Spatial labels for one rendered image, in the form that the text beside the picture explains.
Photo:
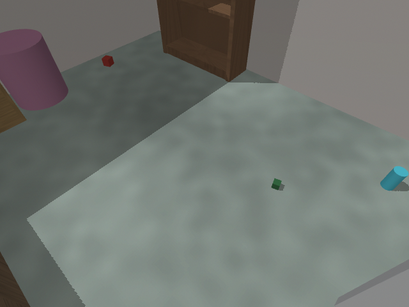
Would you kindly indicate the bookshelf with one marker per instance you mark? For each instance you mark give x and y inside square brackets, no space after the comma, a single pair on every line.
[213,35]

